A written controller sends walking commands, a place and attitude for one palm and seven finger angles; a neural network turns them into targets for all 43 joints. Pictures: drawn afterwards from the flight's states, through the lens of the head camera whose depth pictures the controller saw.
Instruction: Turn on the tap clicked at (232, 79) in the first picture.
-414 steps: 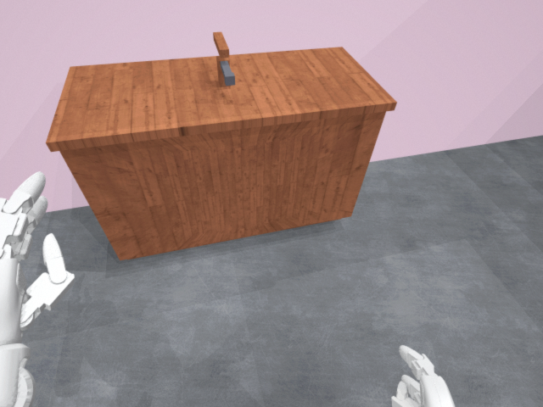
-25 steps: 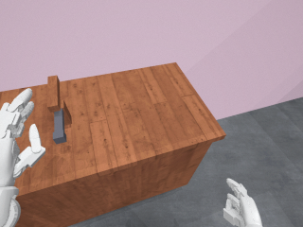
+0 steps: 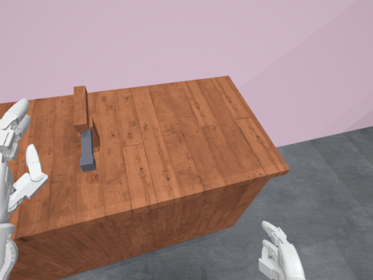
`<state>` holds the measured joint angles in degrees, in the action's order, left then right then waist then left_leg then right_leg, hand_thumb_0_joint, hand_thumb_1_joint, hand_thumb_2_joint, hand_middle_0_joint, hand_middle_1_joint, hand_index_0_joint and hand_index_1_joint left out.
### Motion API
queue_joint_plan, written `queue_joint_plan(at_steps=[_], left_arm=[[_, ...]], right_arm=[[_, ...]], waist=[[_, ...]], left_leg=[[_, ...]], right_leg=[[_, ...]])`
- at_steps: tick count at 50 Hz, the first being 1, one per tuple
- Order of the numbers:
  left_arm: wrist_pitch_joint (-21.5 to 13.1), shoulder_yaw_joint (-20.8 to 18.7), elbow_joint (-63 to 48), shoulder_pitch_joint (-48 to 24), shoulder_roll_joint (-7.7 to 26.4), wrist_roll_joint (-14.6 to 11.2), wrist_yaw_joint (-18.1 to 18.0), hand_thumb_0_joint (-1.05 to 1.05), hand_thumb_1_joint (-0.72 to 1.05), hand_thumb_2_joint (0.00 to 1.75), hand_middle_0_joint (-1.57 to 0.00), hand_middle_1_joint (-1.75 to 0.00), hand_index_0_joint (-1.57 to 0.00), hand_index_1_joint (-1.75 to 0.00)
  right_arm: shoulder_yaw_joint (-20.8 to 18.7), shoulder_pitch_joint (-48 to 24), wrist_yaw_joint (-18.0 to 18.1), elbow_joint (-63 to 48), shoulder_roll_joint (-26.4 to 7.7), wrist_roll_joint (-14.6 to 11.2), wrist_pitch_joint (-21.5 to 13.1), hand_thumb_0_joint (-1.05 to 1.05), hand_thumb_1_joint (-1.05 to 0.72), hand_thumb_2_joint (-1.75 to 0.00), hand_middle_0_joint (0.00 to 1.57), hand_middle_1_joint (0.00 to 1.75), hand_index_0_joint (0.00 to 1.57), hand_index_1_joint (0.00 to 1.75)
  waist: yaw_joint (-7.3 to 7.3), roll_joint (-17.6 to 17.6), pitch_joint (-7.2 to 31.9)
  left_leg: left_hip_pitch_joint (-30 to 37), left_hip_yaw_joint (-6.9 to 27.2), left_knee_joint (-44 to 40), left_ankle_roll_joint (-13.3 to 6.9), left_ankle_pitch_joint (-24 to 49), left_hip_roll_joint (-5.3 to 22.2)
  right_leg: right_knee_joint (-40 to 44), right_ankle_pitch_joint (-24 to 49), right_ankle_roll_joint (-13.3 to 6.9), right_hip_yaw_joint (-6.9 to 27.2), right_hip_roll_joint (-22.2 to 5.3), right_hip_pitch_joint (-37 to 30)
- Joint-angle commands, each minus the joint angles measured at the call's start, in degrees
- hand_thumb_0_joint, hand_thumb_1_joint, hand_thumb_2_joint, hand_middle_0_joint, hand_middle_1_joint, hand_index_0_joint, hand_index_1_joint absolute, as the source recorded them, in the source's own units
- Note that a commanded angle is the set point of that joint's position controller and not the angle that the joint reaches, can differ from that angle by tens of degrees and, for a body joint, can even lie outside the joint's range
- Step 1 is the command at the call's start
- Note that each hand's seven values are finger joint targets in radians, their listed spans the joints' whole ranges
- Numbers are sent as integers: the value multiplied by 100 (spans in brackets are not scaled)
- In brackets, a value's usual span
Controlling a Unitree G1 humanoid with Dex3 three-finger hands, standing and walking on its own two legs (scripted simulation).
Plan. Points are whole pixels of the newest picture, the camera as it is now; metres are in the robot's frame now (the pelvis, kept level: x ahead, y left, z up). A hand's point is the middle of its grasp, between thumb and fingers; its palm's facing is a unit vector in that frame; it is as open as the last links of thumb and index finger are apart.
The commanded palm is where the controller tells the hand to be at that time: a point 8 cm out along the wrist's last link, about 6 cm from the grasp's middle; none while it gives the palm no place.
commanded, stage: look again from close up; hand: left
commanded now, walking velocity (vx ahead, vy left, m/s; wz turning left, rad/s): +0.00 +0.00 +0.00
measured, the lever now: (88, 163) +0.34 +0.26 +0.01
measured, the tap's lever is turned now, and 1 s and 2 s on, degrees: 0 0 0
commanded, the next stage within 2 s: shuffle to correct the standing spot in 0.22 s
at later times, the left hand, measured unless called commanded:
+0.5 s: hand (49, 171) +0.23 +0.24 +0.16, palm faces +0.37 -0.85 -0.36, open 7.4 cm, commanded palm +0.17 +0.27 +0.17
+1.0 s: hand (92, 180) +0.23 +0.18 +0.16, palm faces +0.30 -0.86 -0.41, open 7.4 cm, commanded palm +0.17 +0.22 +0.17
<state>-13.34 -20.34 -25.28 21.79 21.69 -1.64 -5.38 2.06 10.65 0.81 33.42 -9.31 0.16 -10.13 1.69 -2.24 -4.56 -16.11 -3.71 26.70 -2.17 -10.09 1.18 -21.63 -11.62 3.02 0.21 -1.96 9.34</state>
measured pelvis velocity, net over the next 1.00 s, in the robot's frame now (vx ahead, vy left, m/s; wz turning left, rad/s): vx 0.00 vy -0.06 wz -0.01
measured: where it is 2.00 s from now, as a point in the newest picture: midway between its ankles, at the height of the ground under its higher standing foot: outside the picture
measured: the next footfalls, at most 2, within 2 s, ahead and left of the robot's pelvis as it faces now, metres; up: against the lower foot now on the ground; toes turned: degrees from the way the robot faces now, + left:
none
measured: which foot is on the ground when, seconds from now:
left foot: down 0.00-1.00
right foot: down 0.00-1.00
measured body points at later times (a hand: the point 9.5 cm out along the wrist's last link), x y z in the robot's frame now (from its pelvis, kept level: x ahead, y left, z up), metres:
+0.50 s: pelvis +0.01 -0.01 +0.00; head +0.04 +0.02 +0.45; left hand +0.21 +0.29 +0.18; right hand +0.20 -0.23 -0.07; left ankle +0.05 +0.09 -0.74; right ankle +0.00 -0.16 -0.74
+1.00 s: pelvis +0.00 -0.06 -0.01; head +0.04 -0.05 +0.44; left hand +0.20 +0.22 +0.18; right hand +0.18 -0.30 -0.08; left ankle +0.05 +0.09 -0.74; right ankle +0.00 -0.16 -0.74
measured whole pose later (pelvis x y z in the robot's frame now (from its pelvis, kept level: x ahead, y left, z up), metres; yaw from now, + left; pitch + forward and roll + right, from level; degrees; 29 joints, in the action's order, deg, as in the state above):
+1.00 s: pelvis +0.00 -0.06 -0.01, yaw -1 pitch +0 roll -2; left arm -9.7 -21.5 -30.0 26.2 23.0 -5.0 -3.6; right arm -1.9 11.8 2.0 31.6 -12.1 -0.5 -5.8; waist 0.7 0.2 -3.6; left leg -18.8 -1.7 30.2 2.8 -11.8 6.7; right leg -26.7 -14.4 -1.8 -1.1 3.6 12.9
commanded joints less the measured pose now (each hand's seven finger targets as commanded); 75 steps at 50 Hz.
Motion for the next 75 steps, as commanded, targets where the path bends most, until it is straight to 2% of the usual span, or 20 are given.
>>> queue_joint_plan(at_steps=[1,9,16,17,21,28,36,37,41,42,46,47,50,53,55,61,65,68,72,75], left_arm=[[-340,-648,-1374,-256,890,-35,-114,0,90,90,-20,-30,-20,-30],[-269,-521,-1454,-271,829,-33,-131,0,90,90,-20,-30,-20,-30],[-227,-673,-1469,-171,983,-52,-178,0,90,90,-20,-30,-20,-30],[-222,-515,-1340,-167,804,-83,-141,0,90,90,-20,-30,-20,-30],[-205,-648,-1425,-294,957,-105,-128,0,90,90,-20,-30,-20,-30],[-151,-614,-1485,-211,905,-177,-70,0,90,90,-20,-30,-20,-30],[-63,-796,-1561,-38,1085,-248,-5,0,90,90,-20,-30,-20,-30],[-57,-679,-1526,-57,959,-266,18,0,90,90,-20,-30,-20,-30],[-23,-843,-1623,-2,1148,-298,23,0,90,90,-20,-30,-20,-30],[-11,-717,-1560,34,999,-313,45,0,90,90,-20,-30,-20,-30],[28,-890,-1650,184,1184,-345,53,0,90,90,-20,-30,-20,-30],[33,-763,-1598,185,1043,-355,72,0,90,90,-20,-30,-20,-30],[44,-862,-1604,202,1130,-373,76,0,90,90,-20,-30,-20,-30],[42,-902,-1726,243,1182,-388,60,0,90,90,-20,-30,-20,-30],[38,-913,-1742,242,1196,-390,69,0,90,90,-20,-30,-20,-30],[40,-948,-1863,315,1259,-394,71,0,90,90,-20,-30,-20,-30],[36,-913,-1851,267,1198,-386,85,0,90,90,-20,-30,-20,-30],[39,-941,-1930,301,1216,-390,77,0,90,90,-20,-30,-20,-30],[65,-880,-1826,353,1150,-398,81,0,90,90,-20,-30,-20,-30],[76,-921,-1858,309,1193,-395,86,0,90,90,-20,-30,-20,-30]], right_arm=[[-381,-419,82,-864,-866,-69,-244,0,-90,-90,20,30,20,30],[-426,-402,111,-888,-927,-65,-134,0,-90,-90,20,30,20,30],[-418,-492,152,-901,-911,-97,-80,0,-90,-90,20,30,20,30],[-396,-430,142,-889,-907,-74,-53,0,-90,-90,20,30,20,30],[-430,-466,125,-938,-881,-127,-35,0,-90,-90,20,30,20,30],[-495,-381,47,-1040,-877,-127,6,0,-90,-90,20,30,20,30],[-537,-406,76,-1062,-851,-118,76,0,-90,-90,20,30,20,30],[-535,-365,79,-1052,-880,-85,99,0,-90,-90,20,30,20,30],[-580,-399,129,-1078,-863,-108,100,0,-90,-90,20,30,20,30],[-574,-350,128,-1070,-883,-83,124,0,-90,-90,20,30,20,30],[-617,-384,168,-1092,-882,-105,126,0,-90,-90,20,30,20,30],[-601,-310,163,-1080,-896,-85,145,0,-90,-90,20,30,20,30],[-648,-273,177,-1108,-912,-91,152,0,-90,-90,20,30,20,30],[-650,-305,198,-1100,-917,-81,152,0,-90,-90,20,30,20,30],[-652,-273,190,-1106,-921,-86,160,0,-90,-90,20,30,20,30],[-632,-306,199,-1078,-911,-87,144,0,-90,-90,20,30,20,30],[-650,-216,179,-1097,-925,-68,152,0,-90,-90,20,30,20,30],[-651,-230,191,-1086,-923,-62,149,0,-90,-90,20,30,20,30],[-605,-197,179,-1046,-900,-52,173,0,-90,-90,20,30,20,30],[-641,-195,160,-1096,-901,-67,175,0,-90,-90,20,30,20,30]], waist=[[-33,651,1091],[-35,719,1218],[-31,715,1116],[-48,611,1059],[-59,749,1007],[-56,795,1121],[-75,593,1021],[-85,574,1029],[-90,508,1049],[-103,468,1038],[-98,408,1064],[-121,350,1064],[-116,204,1028],[-117,433,1055],[-118,363,1040],[-133,623,1018],[-130,525,1036],[-126,679,1127],[-150,571,1112],[-144,442,1079]], left_leg=[[618,507,-651,115,-10,364],[802,478,-528,99,547,371],[730,480,-562,96,360,364],[659,496,-621,112,280,364],[741,594,-742,134,330,537],[705,631,-658,105,380,754],[658,404,-269,134,158,661],[604,352,-221,144,112,609],[713,321,-55,152,70,585],[673,286,-15,147,79,562],[753,293,151,139,246,561],[686,268,182,143,217,537],[625,252,367,165,150,489],[636,312,301,130,240,577],[566,324,347,135,199,570],[603,412,260,103,328,680],[462,449,300,102,66,707],[541,551,220,64,437,821],[450,542,255,67,426,810],[410,471,467,114,220,700]], right_leg=[[209,568,-323,52,43,-68],[173,913,-316,52,8,-102],[222,861,-319,58,-22,-95],[259,760,-306,19,23,-65],[157,577,-270,-35,108,50],[22,459,-241,-79,140,94],[185,581,-303,89,89,417],[202,574,-302,100,103,431],[193,565,-358,206,38,608],[195,551,-347,198,54,637],[154,681,-397,271,-9,752],[136,608,-379,235,9,742],[140,619,-440,360,-64,814],[34,570,-417,301,-50,822],[31,524,-427,304,-47,818],[-64,599,-426,254,-9,831],[-111,430,-420,267,5,805],[-239,572,-383,164,60,728],[-222,571,-387,122,69,662],[-153,583,-486,283,-55,744]])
